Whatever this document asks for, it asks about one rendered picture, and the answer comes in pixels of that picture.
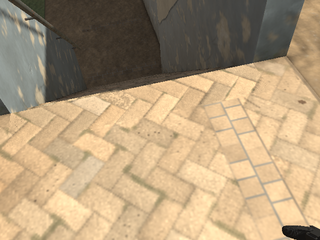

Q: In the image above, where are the stairs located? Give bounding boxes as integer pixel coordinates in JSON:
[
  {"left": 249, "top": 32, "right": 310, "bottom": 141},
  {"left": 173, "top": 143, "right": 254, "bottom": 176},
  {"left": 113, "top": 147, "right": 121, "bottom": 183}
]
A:
[{"left": 27, "top": 65, "right": 235, "bottom": 110}]

